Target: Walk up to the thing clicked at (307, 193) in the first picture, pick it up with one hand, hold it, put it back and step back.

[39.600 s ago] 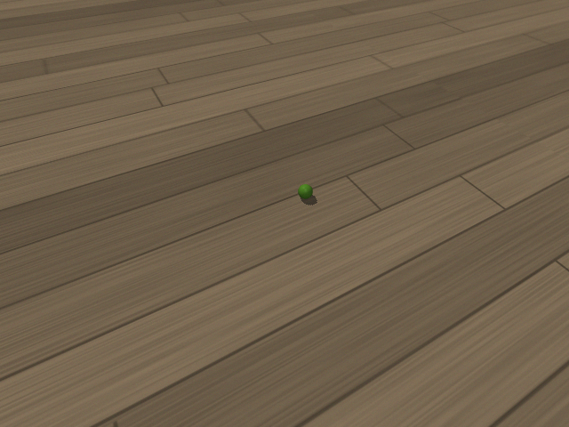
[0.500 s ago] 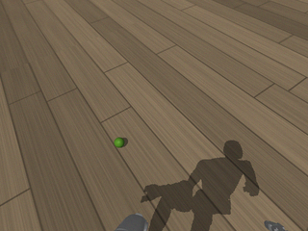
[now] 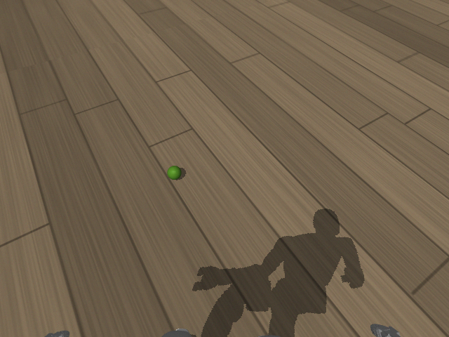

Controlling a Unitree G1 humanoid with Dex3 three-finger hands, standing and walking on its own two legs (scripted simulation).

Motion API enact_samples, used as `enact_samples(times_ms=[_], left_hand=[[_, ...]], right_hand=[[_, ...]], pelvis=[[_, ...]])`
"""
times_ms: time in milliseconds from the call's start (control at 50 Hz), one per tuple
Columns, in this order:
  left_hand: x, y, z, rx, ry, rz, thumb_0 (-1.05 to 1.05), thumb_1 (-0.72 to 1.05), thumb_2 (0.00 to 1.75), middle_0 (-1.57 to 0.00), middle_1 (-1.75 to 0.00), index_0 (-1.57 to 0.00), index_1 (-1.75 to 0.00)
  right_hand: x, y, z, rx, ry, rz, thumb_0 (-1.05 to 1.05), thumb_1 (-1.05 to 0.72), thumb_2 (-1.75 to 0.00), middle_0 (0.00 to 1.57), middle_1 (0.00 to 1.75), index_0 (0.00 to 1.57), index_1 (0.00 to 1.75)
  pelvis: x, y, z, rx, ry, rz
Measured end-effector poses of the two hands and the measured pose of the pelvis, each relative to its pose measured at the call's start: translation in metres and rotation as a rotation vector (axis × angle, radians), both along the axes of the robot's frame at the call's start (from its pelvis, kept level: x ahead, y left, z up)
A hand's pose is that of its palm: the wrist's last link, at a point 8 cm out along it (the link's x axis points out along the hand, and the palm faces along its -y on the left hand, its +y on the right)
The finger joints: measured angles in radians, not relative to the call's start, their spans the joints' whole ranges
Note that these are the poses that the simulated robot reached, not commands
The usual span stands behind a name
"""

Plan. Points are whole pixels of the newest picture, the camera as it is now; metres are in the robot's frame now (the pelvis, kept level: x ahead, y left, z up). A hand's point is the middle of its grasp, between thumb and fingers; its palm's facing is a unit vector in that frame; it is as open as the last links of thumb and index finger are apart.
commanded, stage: step back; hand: left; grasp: from above
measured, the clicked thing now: (174, 172) +0.95 +0.29 -0.72
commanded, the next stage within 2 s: stand in 1.26 s
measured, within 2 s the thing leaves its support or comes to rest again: neither
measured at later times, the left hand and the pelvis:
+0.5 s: hand out of the picture -0.07 +0.29 -0.14, palm faces +0.05 -0.91 -0.41, open 7.4 cm; pelvis -0.11 +0.00 +0.00, yaw +3 degrees
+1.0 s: hand out of the picture -0.02 +0.28 -0.15, palm faces +0.04 -0.93 -0.36, open 7.4 cm; pelvis -0.08 +0.02 +0.00, yaw +2 degrees
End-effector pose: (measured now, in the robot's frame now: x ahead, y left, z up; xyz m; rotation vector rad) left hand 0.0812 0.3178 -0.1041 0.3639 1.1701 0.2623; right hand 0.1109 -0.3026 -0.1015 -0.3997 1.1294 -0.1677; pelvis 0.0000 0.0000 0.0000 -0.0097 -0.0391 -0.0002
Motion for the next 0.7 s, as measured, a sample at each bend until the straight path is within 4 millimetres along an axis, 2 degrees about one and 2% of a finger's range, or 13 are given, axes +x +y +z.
enact_samples(times_ms=[80, 160, 260, 360, 420, 480, 580, 700], left_hand=[[-0.044, -0.011, -0.003, 0.027, 0.043, -0.018, 0.01, 0.90, 0.90, -0.20, -0.30, -0.20, -0.30], [-0.088, -0.021, 0.008, 0.025, 0.063, -0.005, 0.01, 0.90, 0.90, -0.20, -0.30, -0.20, -0.30], [-0.120, -0.018, 0.019, 0.045, 0.037, 0.022, 0.01, 0.90, 0.90, -0.20, -0.30, -0.20, -0.30], [-0.139, -0.002, 0.018, 0.045, -0.020, 0.049, 0.01, 0.90, 0.90, -0.20, -0.30, -0.20, -0.30], [-0.151, 0.009, 0.011, 0.034, -0.006, 0.056, 0.01, 0.90, 0.90, -0.20, -0.30, -0.20, -0.30], [-0.159, 0.010, 0.008, 0.010, 0.030, 0.057, 0.01, 0.90, 0.90, -0.20, -0.30, -0.20, -0.30], [-0.156, 0.003, 0.005, -0.014, 0.044, 0.033, 0.01, 0.90, 0.90, -0.20, -0.30, -0.20, -0.30], [-0.146, -0.017, 0.003, -0.019, 0.002, 0.026, 0.01, 0.90, 0.90, -0.20, -0.30, -0.20, -0.30]], right_hand=[[-0.015, -0.014, -0.013, 0.024, -0.053, -0.010, 0.01, -0.90, -0.90, 0.21, 0.30, 0.20, 0.30], [-0.047, -0.017, -0.014, 0.046, -0.027, -0.035, 0.01, -0.91, -0.90, 0.21, 0.30, 0.20, 0.30], [-0.095, -0.021, -0.018, 0.049, 0.028, -0.030, 0.01, -0.91, -0.90, 0.21, 0.30, 0.20, 0.30], [-0.138, -0.018, -0.022, 0.029, 0.123, -0.010, 0.01, -0.91, -0.90, 0.21, 0.30, 0.20, 0.30], [-0.157, -0.010, -0.020, 0.023, 0.133, -0.022, 0.01, -0.91, -0.90, 0.21, 0.30, 0.20, 0.30], [-0.171, -0.003, -0.012, 0.030, 0.119, -0.036, 0.01, -0.91, -0.90, 0.21, 0.30, 0.20, 0.30], [-0.175, -0.004, -0.007, 0.039, 0.091, -0.047, 0.01, -0.90, -0.90, 0.21, 0.30, 0.20, 0.30], [-0.156, -0.016, -0.014, 0.035, 0.082, -0.048, 0.01, -0.90, -0.90, 0.21, 0.30, 0.20, 0.30]], pelvis=[[-0.034, -0.010, -0.009, -0.020, -0.010, -0.023], [-0.059, -0.016, -0.001, 0.014, -0.011, -0.029], [-0.083, -0.015, 0.003, 0.034, -0.005, 0.004], [-0.100, -0.008, -0.001, 0.024, -0.005, 0.060], [-0.109, -0.001, -0.002, 0.045, -0.019, 0.065], [-0.111, 0.001, 0.003, 0.034, -0.009, 0.063], [-0.112, -0.006, 0.006, 0.028, -0.005, 0.044], [-0.106, -0.015, 0.002, -0.005, -0.014, 0.045]])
